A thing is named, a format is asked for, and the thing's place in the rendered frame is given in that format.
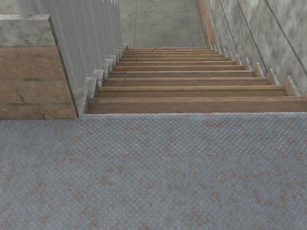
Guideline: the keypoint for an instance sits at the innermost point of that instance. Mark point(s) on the stairs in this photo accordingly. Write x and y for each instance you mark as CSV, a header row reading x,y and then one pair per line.
x,y
187,80

